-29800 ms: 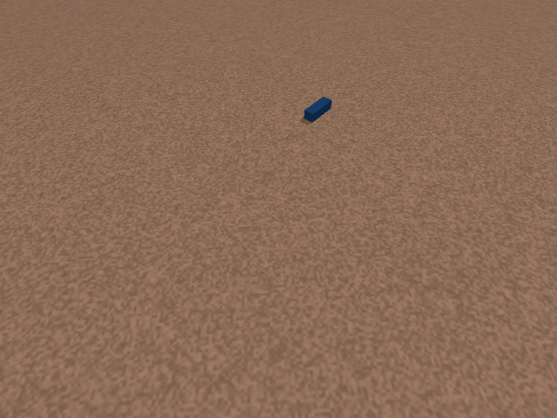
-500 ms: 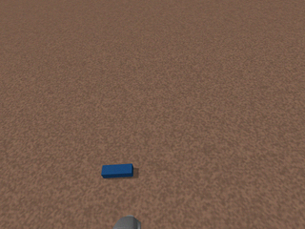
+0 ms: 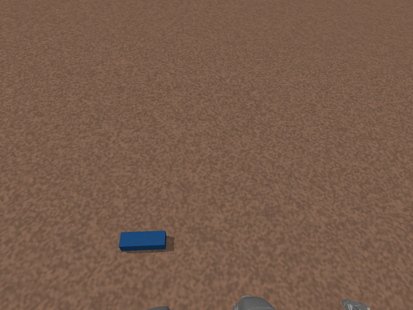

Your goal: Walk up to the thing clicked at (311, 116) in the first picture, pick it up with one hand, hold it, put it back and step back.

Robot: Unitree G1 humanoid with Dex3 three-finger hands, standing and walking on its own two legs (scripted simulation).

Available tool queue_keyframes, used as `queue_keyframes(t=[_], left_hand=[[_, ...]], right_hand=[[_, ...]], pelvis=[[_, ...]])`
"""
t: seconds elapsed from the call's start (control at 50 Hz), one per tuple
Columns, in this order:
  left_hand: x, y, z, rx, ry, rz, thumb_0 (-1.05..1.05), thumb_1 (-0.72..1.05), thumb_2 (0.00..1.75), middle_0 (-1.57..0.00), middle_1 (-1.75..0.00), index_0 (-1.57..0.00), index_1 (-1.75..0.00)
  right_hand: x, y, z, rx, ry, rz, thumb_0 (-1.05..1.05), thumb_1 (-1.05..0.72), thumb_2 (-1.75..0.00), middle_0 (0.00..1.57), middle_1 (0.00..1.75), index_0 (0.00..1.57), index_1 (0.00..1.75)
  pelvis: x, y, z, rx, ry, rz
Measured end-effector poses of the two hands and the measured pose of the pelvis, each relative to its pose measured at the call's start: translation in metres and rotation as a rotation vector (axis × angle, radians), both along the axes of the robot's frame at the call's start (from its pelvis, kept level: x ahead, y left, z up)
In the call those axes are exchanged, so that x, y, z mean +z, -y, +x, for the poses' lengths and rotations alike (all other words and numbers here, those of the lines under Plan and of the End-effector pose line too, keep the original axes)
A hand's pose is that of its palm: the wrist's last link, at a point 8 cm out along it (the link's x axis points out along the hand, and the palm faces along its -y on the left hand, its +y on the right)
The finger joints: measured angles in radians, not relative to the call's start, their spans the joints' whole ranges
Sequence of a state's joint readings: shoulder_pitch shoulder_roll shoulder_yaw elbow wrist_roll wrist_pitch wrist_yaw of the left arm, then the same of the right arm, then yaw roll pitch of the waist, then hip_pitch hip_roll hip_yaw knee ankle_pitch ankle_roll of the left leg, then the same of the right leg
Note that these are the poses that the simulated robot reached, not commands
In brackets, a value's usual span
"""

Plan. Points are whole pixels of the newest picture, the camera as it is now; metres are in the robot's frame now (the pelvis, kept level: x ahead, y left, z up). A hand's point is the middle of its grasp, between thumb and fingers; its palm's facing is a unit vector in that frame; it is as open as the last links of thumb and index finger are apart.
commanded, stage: walk up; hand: left
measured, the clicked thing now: (143, 240) +0.50 +0.26 -0.73
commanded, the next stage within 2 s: stand in 1.52 s
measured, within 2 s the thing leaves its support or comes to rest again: neither
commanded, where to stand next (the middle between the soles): +0.10 -0.02 m, yaw +1 degrees
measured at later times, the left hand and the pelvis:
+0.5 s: hand out of the picture +0.12 +0.23 -0.14, palm faces -0.04 -0.95 -0.31, open 7.4 cm; pelvis +0.02 -0.02 +0.01, yaw -1 degrees
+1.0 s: hand out of the picture +0.11 +0.23 -0.14, palm faces -0.01 -0.94 -0.33, open 7.4 cm; pelvis +0.04 -0.02 +0.02, yaw +0 degrees
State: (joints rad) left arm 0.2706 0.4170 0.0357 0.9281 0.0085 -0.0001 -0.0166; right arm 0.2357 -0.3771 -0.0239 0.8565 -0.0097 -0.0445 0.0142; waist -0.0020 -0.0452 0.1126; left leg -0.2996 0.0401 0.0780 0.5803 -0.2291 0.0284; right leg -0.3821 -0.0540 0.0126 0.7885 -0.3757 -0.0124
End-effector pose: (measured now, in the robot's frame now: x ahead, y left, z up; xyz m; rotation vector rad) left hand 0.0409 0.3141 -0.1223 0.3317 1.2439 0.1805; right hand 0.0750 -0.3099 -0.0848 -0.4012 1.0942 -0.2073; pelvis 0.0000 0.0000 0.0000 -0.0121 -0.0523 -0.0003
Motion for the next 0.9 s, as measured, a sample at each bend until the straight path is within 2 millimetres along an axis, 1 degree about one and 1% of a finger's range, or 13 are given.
queue_keyframes(t=[0.08, 0.12, 0.18, 0.24, 0.34, 0.42, 0.48, 0.54, 0.62, 0.7, 0.9], left_hand=[[0.001, 0.004, 0.002, 0.008, -0.002, 0.041, 0.01, 0.90, 0.89, -0.20, -0.30, -0.20, -0.30], [0.005, 0.010, 0.002, 0.012, 0.000, 0.052, 0.01, 0.90, 0.89, -0.20, -0.30, -0.20, -0.30], [0.011, 0.018, 0.005, 0.006, 0.003, 0.048, 0.01, 0.90, 0.89, -0.20, -0.30, -0.20, -0.30], [0.015, 0.024, 0.016, -0.001, 0.018, 0.037, 0.01, 0.90, 0.89, -0.20, -0.30, -0.20, -0.30], [0.018, 0.033, 0.042, -0.016, 0.064, 0.006, 0.01, 0.90, 0.89, -0.20, -0.30, -0.21, -0.30], [0.017, 0.039, 0.062, -0.023, 0.092, -0.020, 0.01, 0.90, 0.89, -0.20, -0.30, -0.21, -0.30], [0.017, 0.042, 0.073, -0.027, 0.100, -0.035, 0.01, 0.90, 0.89, -0.20, -0.30, -0.21, -0.30], [0.016, 0.044, 0.080, -0.027, 0.095, -0.044, 0.01, 0.90, 0.89, -0.20, -0.30, -0.21, -0.30], [0.015, 0.044, 0.083, -0.024, 0.076, -0.046, 0.01, 0.90, 0.89, -0.20, -0.30, -0.21, -0.30], [0.016, 0.043, 0.080, -0.014, 0.051, -0.040, 0.01, 0.90, 0.89, -0.20, -0.30, -0.21, -0.30], [0.019, 0.040, 0.066, 0.024, -0.005, -0.017, 0.01, 0.90, 0.89, -0.20, -0.30, -0.20, -0.30]], right_hand=[[-0.020, 0.009, 0.008, -0.012, 0.000, 0.032, 0.01, -0.90, -0.90, 0.21, 0.30, 0.20, 0.30], [-0.029, 0.010, 0.012, -0.025, -0.006, 0.053, 0.01, -0.90, -0.90, 0.21, 0.30, 0.20, 0.30], [-0.035, 0.005, 0.014, -0.031, -0.013, 0.087, 0.01, -0.90, -0.90, 0.21, 0.30, 0.20, 0.30], [-0.038, 0.001, 0.011, -0.035, -0.025, 0.112, 0.01, -0.90, -0.90, 0.21, 0.30, 0.20, 0.30], [-0.034, -0.002, 0.001, -0.045, -0.074, 0.119, 0.01, -0.90, -0.90, 0.21, 0.30, 0.20, 0.30], [-0.027, 0.002, -0.007, -0.057, -0.111, 0.100, 0.01, -0.90, -0.90, 0.21, 0.30, 0.20, 0.30], [-0.021, 0.007, -0.009, -0.069, -0.129, 0.080, 0.01, -0.90, -0.90, 0.21, 0.30, 0.20, 0.30], [-0.017, 0.012, -0.008, -0.080, -0.133, 0.061, 0.01, -0.90, -0.90, 0.21, 0.30, 0.20, 0.30], [-0.012, 0.016, -0.002, -0.089, -0.131, 0.047, 0.01, -0.90, -0.90, 0.21, 0.30, 0.20, 0.30], [-0.011, 0.018, 0.008, -0.089, -0.121, 0.045, 0.01, -0.90, -0.90, 0.21, 0.30, 0.20, 0.30], [-0.017, 0.012, 0.034, -0.071, -0.105, 0.078, 0.01, -0.90, -0.90, 0.21, 0.30, 0.20, 0.30]], pelvis=[[-0.009, 0.009, 0.003, -0.011, 0.002, 0.008], [-0.010, 0.012, 0.003, -0.009, 0.010, -0.011], [-0.006, 0.015, 0.005, -0.014, 0.010, 0.012], [-0.003, 0.015, 0.005, -0.011, 0.011, 0.014], [0.003, 0.016, 0.009, -0.012, 0.007, 0.017], [0.008, 0.017, 0.014, -0.011, 0.000, 0.014], [0.011, 0.017, 0.018, -0.011, -0.003, 0.012], [0.013, 0.017, 0.021, -0.011, -0.005, 0.011], [0.015, 0.018, 0.024, -0.010, -0.009, 0.011], [0.016, 0.019, 0.028, -0.010, -0.012, 0.010], [0.018, 0.022, 0.036, -0.006, -0.016, 0.010]])
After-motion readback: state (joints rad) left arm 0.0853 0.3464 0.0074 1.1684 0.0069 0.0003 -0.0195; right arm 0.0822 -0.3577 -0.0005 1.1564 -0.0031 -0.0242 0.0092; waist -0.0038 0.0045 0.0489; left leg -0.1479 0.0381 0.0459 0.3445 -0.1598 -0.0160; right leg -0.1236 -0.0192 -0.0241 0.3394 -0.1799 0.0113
